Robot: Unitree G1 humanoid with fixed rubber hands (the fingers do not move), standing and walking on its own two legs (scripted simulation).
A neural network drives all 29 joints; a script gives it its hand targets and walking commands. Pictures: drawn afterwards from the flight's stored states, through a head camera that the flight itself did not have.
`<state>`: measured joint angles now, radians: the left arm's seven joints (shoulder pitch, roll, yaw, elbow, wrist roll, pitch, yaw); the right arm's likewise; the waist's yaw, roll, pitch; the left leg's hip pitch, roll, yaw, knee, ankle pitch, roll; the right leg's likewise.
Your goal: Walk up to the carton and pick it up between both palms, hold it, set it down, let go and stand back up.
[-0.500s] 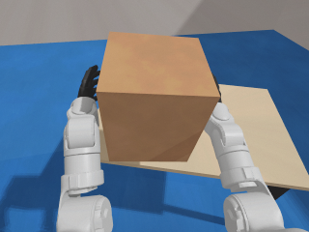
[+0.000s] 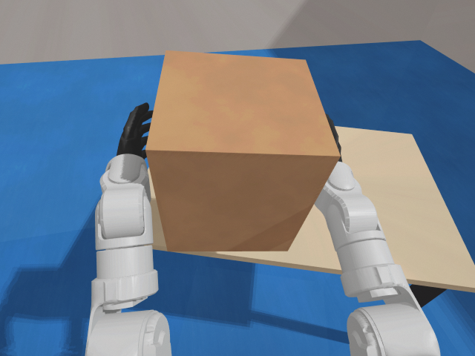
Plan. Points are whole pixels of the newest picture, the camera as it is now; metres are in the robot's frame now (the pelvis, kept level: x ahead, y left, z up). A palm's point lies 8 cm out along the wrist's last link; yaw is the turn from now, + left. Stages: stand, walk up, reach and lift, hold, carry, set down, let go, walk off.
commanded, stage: hold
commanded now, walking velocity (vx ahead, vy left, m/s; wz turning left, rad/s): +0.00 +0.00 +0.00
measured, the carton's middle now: (232, 160) +0.37 +0.00 +0.16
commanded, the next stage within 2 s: none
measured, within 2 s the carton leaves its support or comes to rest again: neither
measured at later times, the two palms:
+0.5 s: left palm (134, 156) +0.36 +0.15 +0.18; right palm (328, 161) +0.35 -0.15 +0.16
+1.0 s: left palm (133, 155) +0.36 +0.15 +0.18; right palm (327, 160) +0.35 -0.15 +0.16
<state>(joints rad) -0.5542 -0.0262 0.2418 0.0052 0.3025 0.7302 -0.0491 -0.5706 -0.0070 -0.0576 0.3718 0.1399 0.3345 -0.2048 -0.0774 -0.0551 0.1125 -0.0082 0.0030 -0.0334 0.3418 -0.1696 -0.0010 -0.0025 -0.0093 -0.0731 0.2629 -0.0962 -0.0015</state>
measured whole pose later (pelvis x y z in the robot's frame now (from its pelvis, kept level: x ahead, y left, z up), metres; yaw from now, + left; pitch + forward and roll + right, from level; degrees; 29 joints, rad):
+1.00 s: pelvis +0.00 +0.00 +0.00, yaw +0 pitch -10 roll -1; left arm -0.57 -0.03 0.26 0.03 0.31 0.73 -0.05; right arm -0.58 0.00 -0.07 0.40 0.13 0.33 -0.20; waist -0.08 -0.06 0.11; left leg 0.00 0.00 -0.03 0.33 -0.16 0.00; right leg 0.00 -0.01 -0.07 0.26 -0.09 0.00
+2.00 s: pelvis +0.00 +0.00 +0.00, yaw +0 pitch -10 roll -1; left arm -0.56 -0.03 0.25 0.01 0.31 0.73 -0.05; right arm -0.57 0.00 -0.07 0.38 0.13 0.33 -0.20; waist -0.08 -0.06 0.11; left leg 0.00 0.00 -0.03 0.33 -0.16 0.00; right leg 0.00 -0.01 -0.07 0.26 -0.10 0.00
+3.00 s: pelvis +0.00 +0.00 +0.00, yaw +1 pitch -10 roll -1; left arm -0.53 -0.03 0.24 -0.02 0.30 0.74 -0.05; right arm -0.54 -0.01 -0.04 0.34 0.14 0.34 -0.21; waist -0.08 -0.04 0.13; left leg 0.00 0.00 -0.03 0.34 -0.17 0.00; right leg 0.01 -0.01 -0.07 0.27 -0.10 0.00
